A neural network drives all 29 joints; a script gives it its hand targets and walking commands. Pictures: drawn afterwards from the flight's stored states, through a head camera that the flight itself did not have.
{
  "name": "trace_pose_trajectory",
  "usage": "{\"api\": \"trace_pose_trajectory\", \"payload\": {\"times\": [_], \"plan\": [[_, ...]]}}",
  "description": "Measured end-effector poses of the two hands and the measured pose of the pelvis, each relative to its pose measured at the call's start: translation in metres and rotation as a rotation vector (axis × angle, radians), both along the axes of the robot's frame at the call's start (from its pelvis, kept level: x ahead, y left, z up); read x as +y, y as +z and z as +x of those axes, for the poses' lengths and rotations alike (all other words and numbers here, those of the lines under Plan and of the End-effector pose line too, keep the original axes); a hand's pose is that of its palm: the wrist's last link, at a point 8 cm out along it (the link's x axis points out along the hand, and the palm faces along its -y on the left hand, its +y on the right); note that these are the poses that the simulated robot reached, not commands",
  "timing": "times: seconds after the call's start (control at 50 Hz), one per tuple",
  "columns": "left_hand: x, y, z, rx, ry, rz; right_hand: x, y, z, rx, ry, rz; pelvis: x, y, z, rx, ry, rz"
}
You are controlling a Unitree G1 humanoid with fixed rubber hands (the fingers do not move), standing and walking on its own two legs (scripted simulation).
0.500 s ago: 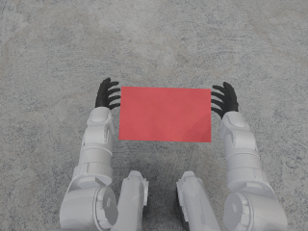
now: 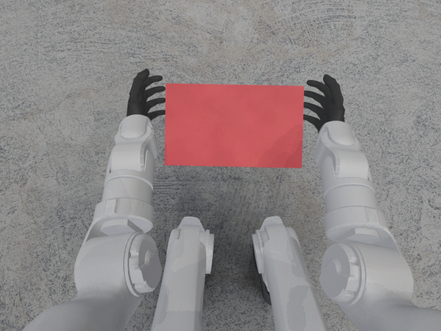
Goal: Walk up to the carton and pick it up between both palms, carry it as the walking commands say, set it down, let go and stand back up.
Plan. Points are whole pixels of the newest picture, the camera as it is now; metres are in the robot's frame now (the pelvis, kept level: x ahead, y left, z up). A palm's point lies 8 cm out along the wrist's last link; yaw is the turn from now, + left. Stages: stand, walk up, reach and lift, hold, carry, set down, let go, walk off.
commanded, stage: set down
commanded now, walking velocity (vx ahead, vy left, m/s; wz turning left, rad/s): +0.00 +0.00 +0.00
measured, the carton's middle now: (232, 131) +0.48 +0.00 -0.19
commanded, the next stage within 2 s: none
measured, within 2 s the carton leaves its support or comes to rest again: rests again in 1.86 s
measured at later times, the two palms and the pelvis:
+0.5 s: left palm (153, 122) +0.50 +0.17 -0.19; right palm (310, 128) +0.48 -0.16 -0.18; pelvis -0.01 +0.00 -0.06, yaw +0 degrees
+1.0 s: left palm (162, 125) +0.51 +0.16 -0.26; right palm (302, 133) +0.50 -0.17 -0.26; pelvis +0.00 +0.00 -0.10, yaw -1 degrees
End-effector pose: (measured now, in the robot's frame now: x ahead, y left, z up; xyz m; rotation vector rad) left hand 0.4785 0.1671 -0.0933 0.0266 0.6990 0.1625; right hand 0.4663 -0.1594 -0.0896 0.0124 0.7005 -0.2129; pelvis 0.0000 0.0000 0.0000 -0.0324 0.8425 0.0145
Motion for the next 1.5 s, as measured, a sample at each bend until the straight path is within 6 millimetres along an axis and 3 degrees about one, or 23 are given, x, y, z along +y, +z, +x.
{"api": "trace_pose_trajectory", "payload": {"times": [0.7, 0.96, 1.2, 1.5], "plan": [[0.001, -0.128, 0.028, 0.019, -0.031, 0.002, -0.001, -0.124, 0.025, 0.011, 0.011, -0.007, 0.004, -0.085, -0.01, -0.015, 0.0, -0.013], [-0.003, -0.16, 0.036, 0.06, -0.05, 0.009, -0.007, -0.164, 0.029, 0.047, 0.019, 0.003, 0.003, -0.103, -0.004, -0.064, -0.02, 0.003], [0.004, -0.187, 0.034, 0.08, -0.046, 0.01, -0.001, -0.187, 0.036, 0.065, 0.037, 0.005, -0.002, -0.114, 0.003, -0.107, -0.029, 0.01], [0.0, -0.194, 0.034, 0.084, -0.061, 0.003, -0.005, -0.195, 0.03, 0.068, 0.035, 0.003, 0.0, -0.125, -0.003, -0.166, -0.029, 0.008]]}}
